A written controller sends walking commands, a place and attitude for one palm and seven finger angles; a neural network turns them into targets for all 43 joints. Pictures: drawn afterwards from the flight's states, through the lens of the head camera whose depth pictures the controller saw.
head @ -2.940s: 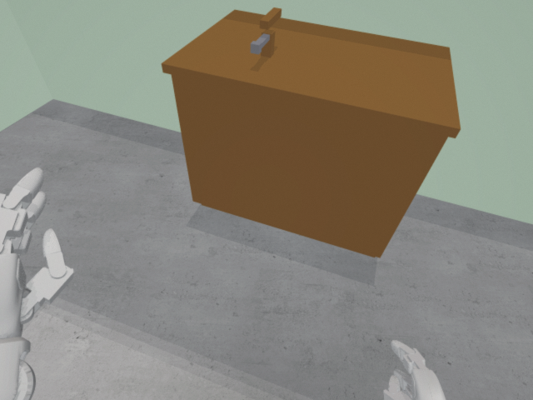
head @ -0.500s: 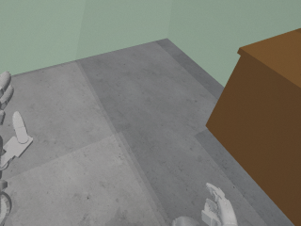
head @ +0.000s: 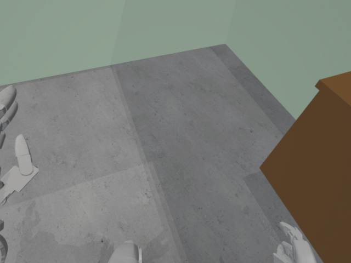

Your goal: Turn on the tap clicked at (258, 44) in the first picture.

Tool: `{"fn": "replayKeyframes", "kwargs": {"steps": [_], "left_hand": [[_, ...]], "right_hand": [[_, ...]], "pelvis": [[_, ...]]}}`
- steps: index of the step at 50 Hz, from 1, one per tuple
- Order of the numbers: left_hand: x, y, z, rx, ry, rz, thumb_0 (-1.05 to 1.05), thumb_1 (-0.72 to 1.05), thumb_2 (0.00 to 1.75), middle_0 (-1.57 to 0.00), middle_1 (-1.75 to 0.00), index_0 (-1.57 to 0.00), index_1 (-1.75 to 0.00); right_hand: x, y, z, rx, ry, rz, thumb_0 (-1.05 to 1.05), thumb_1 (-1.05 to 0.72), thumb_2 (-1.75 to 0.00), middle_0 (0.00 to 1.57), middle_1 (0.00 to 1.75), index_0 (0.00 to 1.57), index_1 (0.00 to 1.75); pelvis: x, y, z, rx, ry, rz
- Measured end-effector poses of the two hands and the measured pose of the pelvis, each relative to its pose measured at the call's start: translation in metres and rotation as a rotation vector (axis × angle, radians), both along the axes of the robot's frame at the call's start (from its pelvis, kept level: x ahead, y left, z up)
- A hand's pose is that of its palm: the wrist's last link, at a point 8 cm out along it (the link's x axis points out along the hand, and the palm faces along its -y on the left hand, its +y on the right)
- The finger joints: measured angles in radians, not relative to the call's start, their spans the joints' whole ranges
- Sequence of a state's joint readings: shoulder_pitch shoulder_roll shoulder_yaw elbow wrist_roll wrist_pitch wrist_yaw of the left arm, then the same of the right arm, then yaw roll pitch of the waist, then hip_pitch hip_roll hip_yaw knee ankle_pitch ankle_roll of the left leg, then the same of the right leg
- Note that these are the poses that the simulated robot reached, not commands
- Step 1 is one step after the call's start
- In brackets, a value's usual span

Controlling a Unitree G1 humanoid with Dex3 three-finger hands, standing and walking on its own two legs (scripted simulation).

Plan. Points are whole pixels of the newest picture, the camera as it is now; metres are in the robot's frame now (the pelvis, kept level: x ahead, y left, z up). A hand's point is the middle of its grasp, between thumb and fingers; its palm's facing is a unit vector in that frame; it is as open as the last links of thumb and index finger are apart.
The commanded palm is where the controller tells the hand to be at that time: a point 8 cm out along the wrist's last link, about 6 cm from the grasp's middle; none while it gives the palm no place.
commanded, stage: turn to face it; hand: left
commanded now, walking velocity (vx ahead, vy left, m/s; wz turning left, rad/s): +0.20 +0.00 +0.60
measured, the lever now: out of the picture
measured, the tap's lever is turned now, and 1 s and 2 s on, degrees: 0 0 0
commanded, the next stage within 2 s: none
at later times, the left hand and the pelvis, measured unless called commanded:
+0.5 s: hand (66, 117) +0.32 +0.21 +0.18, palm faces +0.45 -0.77 -0.45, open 7.4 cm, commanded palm +0.27 +0.25 +0.18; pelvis +0.10 -0.02 -0.02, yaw -3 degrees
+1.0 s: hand (93, 110) +0.35 +0.18 +0.17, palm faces +0.18 -0.89 -0.42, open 7.4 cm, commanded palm +0.32 +0.21 +0.18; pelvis +0.07 +0.00 -0.01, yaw -20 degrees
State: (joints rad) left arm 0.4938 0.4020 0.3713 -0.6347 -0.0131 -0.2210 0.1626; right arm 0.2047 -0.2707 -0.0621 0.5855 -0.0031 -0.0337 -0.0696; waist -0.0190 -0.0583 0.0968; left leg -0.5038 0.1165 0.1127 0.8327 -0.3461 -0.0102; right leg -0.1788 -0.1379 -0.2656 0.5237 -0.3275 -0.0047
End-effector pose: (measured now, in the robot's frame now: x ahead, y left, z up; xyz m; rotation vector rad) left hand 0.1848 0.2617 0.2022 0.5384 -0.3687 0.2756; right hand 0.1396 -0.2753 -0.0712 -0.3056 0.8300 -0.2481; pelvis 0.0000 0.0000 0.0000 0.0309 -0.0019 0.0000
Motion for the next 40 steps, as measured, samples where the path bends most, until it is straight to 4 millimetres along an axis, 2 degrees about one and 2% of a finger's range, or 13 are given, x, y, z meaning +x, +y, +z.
{"fn": "replayKeyframes", "kwargs": {"steps": [2,4,7,11,15,19,22,24,27,31,33,37,40], "left_hand": [[0.006,0.01,0.01,0.036,-0.052,0.013,0.01,0.88,0.9,-0.22,-0.31,-0.21,-0.3],[0.014,0.023,0.012,0.057,-0.097,0.035,0.01,0.88,0.9,-0.21,-0.31,-0.21,-0.3],[0.03,0.043,0.001,0.049,-0.117,0.076,0.01,0.88,0.9,-0.21,-0.3,-0.21,-0.3],[0.049,0.057,-0.018,-0.018,-0.028,0.139,0.01,0.89,0.9,-0.21,-0.3,-0.21,-0.3],[0.056,0.039,-0.02,-0.077,0.003,0.134,0.01,0.89,0.9,-0.21,-0.3,-0.2,-0.3],[0.063,0.01,-0.005,-0.031,-0.023,0.1,0.01,0.89,0.9,-0.21,-0.3,-0.2,-0.3],[0.075,-0.006,0.001,0.039,-0.044,0.105,0.01,0.89,0.9,-0.21,-0.3,-0.21,-0.3],[0.088,-0.013,-0.002,0.037,-0.04,0.109,0.01,0.89,0.9,-0.21,-0.3,-0.21,-0.3],[0.11,-0.021,-0.014,-0.023,0.02,0.101,0.01,0.89,0.9,-0.21,-0.3,-0.21,-0.3],[0.129,-0.039,-0.03,-0.059,0.125,0.026,0.01,0.89,0.9,-0.21,-0.3,-0.21,-0.3],[0.133,-0.05,-0.03,-0.058,0.137,-0.035,0.01,0.89,0.9,-0.21,-0.3,-0.21,-0.3],[0.133,-0.065,-0.011,-0.015,0.072,-0.149,0.01,0.88,0.9,-0.21,-0.3,-0.21,-0.3],[0.132,-0.064,0.003,0.023,0.004,-0.195,0.01,0.88,0.9,-0.21,-0.31,-0.21,-0.3]], "right_hand": [[0.017,0.004,0.002,-0.017,-0.01,0.008,0.01,-0.9,-0.9,0.2,0.3,0.2,0.3],[0.036,0.012,-0.001,-0.025,-0.033,0.012,0.01,-0.9,-0.9,0.2,0.3,0.2,0.3],[0.063,0.033,-0.013,0.02,-0.075,-0.002,0.01,-0.9,-0.9,0.2,0.3,0.2,0.3],[0.088,0.075,-0.019,0.145,-0.065,0.058,0.01,-0.9,-0.9,0.2,0.3,0.2,0.3],[0.106,0.105,-0.018,0.231,-0.078,0.148,0.01,-0.9,-0.9,0.2,0.3,0.2,0.3],[0.123,0.111,-0.022,0.29,-0.115,0.203,0.01,-0.9,-0.9,0.2,0.3,0.21,0.3],[0.136,0.096,-0.034,0.315,-0.145,0.204,0.01,-0.9,-0.9,0.21,0.3,0.21,0.3],[0.141,0.079,-0.042,0.301,-0.14,0.184,0.01,-0.9,-0.9,0.21,0.3,0.21,0.3],[0.136,0.046,-0.041,0.26,-0.113,0.121,0.01,-0.9,-0.9,0.21,0.3,0.21,0.3],[0.115,0.001,-0.028,0.183,-0.086,0.008,0.01,-0.9,-0.9,0.2,0.3,0.21,0.3],[0.1,-0.019,-0.02,0.136,-0.071,-0.038,0.01,-0.9,-0.9,0.2,0.3,0.21,0.3],[0.069,-0.047,-0.007,0.054,-0.038,-0.117,0.01,-0.9,-0.9,0.2,0.3,0.2,0.3],[0.049,-0.053,-0.001,0.023,-0.027,-0.166,0.01,-0.91,-0.9,0.2,0.3,0.2,0.3]], "pelvis": [[0.015,0.006,-0.003,-0.002,0.006,0.01],[0.031,0.015,-0.012,-0.004,0.008,0.014],[0.047,0.024,-0.023,-0.009,-0.013,0.018],[0.062,0.019,-0.016,-0.023,-0.021,0.026],[0.074,0.011,-0.01,-0.027,-0.025,0.014],[0.087,-0.002,-0.01,-0.026,-0.03,-0.011],[0.096,-0.016,-0.021,-0.027,-0.035,-0.039],[0.097,-0.022,-0.024,-0.027,-0.033,-0.049],[0.096,-0.027,-0.018,-0.006,-0.022,-0.083],[0.095,-0.031,-0.009,0.008,-0.003,-0.122],[0.094,-0.032,-0.006,0.012,0.006,-0.141],[0.092,-0.031,-0.004,0.015,0.022,-0.188],[0.089,-0.026,-0.005,0.012,0.032,-0.223]]}}
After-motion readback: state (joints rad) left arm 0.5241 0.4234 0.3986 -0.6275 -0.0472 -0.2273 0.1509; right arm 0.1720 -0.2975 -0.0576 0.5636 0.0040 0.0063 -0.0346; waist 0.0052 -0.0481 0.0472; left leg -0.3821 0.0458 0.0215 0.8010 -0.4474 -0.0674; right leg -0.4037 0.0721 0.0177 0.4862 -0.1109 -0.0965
